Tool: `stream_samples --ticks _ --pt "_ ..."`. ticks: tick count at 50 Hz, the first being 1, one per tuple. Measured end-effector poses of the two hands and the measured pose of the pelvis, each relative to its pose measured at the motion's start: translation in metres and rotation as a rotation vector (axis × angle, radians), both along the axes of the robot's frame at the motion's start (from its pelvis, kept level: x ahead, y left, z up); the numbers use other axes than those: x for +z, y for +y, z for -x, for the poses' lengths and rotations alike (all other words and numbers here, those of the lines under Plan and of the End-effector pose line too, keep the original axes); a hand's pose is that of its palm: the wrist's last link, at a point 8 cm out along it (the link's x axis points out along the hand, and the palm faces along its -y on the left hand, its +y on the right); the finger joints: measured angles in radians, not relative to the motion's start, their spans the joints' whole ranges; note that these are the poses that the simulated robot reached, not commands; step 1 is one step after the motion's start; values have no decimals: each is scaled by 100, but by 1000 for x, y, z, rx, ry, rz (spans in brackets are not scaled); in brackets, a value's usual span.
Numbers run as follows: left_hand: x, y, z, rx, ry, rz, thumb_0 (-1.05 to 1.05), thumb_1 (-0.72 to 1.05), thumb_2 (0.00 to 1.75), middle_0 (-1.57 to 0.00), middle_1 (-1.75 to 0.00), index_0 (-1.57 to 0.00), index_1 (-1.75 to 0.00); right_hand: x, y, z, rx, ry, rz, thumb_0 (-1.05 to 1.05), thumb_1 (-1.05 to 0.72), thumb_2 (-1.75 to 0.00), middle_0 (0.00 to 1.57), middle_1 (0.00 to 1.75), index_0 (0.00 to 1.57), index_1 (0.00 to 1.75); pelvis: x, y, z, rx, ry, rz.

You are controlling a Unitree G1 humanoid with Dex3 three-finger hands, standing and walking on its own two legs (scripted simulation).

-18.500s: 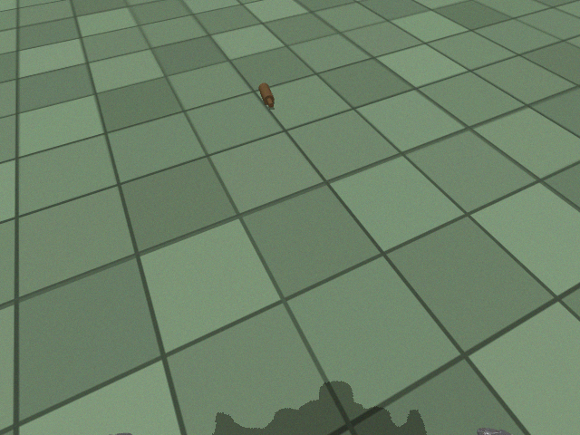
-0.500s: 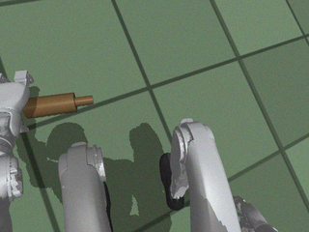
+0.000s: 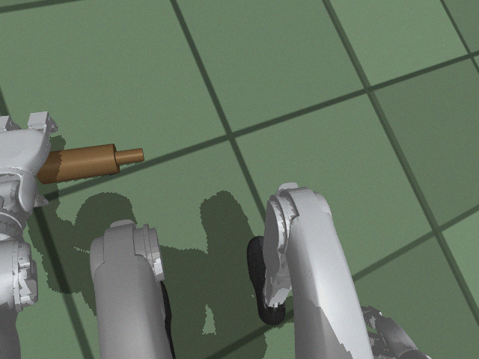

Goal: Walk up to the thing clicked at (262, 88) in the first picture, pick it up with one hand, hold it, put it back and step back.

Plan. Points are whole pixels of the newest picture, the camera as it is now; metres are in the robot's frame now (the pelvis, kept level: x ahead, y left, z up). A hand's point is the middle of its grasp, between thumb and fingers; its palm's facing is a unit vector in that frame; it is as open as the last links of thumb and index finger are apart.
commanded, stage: rise first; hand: left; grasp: from above
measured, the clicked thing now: (94, 161) +0.48 +0.21 -0.30
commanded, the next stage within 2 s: approach in 0.32 s
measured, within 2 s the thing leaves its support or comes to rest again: neither
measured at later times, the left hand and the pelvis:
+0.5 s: hand (34, 169) +0.44 +0.28 -0.18, palm faces -0.45 -0.03 -0.89, open 14.0 cm; pelvis +0.00 +0.00 +0.00, yaw +0 degrees
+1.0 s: hand (71, 143) +0.49 +0.22 -0.18, palm faces -0.42 -0.01 -0.91, open 14.0 cm; pelvis +0.00 +0.00 -0.01, yaw -1 degrees
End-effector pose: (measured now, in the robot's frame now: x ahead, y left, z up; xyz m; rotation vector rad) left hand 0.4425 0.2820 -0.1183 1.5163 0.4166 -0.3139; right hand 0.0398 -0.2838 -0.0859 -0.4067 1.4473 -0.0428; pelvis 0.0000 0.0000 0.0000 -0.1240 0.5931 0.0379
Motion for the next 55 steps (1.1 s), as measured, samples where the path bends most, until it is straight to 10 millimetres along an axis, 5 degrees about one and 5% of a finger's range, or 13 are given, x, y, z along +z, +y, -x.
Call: stream_samples --ticks 27,36,44,49,55 --pt "1 -4 -5 -17 -9 3 0 -52 101 -9 -104 -10 -104 -2 5 1 10 -5 -17 0 -91 -89 21 30 20 30 -2 0 -1 1 -3 1" --pt "-2 -53 -29 -111 -21 31 0 -51 100 -9 -104 -10 -103 4 6 3 15 -18 -4 0 -91 -89 21 30 20 30 -2 0 -1 -5 3 2" --pt "2 -82 -62 -90 -97 14 0 -50 100 -8 -103 -10 -102 5 5 31 -27 9 -25 0 -90 -89 20 30 20 30 -6 -2 -1 -15 6 2" --pt "-6 -67 -52 -2 -51 -37 0 -50 99 -8 -103 -9 -102 -2 8 47 -60 49 -73 0 -90 -89 20 30 20 30 -7 -3 -2 -20 10 -3" --pt "-16 -21 -14 119 60 -42 0 -51 99 -8 -105 -10 -103 -11 8 45 -39 75 -105 0 -91 -89 21 30 20 30 -6 -5 1 -10 -8 -15"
